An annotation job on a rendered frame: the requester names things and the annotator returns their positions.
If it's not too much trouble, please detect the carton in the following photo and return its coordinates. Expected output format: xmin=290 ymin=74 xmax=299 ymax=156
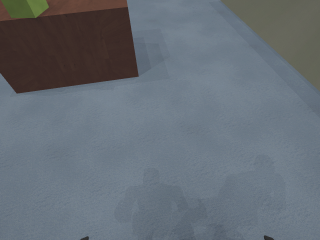
xmin=1 ymin=0 xmax=49 ymax=18

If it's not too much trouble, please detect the pedestal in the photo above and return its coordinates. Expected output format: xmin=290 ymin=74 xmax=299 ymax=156
xmin=0 ymin=0 xmax=139 ymax=94

